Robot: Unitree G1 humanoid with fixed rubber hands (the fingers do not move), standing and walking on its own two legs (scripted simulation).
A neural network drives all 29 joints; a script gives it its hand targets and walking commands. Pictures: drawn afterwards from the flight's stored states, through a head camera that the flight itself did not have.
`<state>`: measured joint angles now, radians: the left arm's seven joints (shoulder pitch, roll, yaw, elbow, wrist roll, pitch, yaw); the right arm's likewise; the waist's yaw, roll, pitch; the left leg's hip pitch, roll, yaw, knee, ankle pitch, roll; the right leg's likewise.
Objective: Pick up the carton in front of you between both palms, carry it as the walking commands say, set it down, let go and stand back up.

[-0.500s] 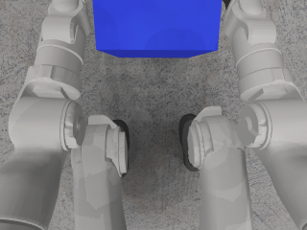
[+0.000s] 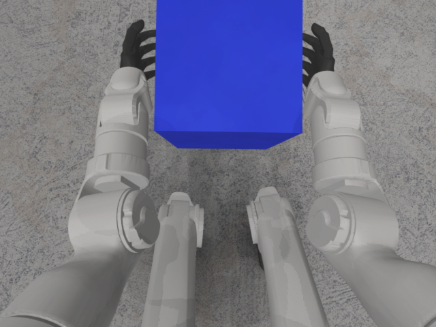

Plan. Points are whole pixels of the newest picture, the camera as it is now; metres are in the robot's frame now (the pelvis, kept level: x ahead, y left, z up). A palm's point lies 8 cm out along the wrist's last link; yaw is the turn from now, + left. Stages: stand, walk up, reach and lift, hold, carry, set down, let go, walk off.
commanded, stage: reach and lift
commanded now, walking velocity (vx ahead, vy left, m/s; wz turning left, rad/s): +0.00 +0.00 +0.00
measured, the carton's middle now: (225, 90) +0.51 -0.01 -0.14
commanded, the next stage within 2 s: none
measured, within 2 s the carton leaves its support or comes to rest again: neither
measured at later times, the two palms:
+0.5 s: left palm (87, 50) +0.47 +0.14 +0.09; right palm (375, 46) +0.46 -0.16 +0.09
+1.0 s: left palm out of the picture +0.42 +0.15 +0.24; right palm out of the picture +0.42 -0.15 +0.24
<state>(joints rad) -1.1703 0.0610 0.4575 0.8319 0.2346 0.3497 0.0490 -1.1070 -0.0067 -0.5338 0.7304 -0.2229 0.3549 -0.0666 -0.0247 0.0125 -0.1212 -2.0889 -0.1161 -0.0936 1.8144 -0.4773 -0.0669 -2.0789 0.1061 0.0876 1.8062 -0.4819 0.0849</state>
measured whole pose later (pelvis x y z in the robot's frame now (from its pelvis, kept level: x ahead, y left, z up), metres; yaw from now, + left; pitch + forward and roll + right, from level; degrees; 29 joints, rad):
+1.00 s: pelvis +0.10 +0.00 +0.26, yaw +0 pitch +16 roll +0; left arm -0.38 -0.13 0.31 0.56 0.20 0.35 0.05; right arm -0.37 0.14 -0.32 0.54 -0.20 0.35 -0.04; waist -0.01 0.00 -0.17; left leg -0.74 -0.07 -0.14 0.82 -0.35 -0.02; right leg -0.74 0.07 0.14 0.82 -0.35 0.03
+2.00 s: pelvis +0.11 +0.00 +0.31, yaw +0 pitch -4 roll +0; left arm -0.27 -0.15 0.25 0.33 0.28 0.66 0.00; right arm -0.28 0.15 -0.25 0.32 -0.28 0.65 0.00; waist 0.00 0.00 0.00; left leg -0.12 -0.04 -0.14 0.40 -0.21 -0.01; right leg -0.12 0.04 0.14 0.40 -0.21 0.02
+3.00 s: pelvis +0.10 +0.00 +0.31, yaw +0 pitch -7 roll +0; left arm -0.29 -0.16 0.24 0.25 0.28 0.76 -0.01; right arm -0.29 0.16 -0.24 0.25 -0.28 0.75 0.01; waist 0.00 0.00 0.02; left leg -0.05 -0.03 -0.13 0.37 -0.19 -0.01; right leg -0.05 0.03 0.13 0.37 -0.19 0.01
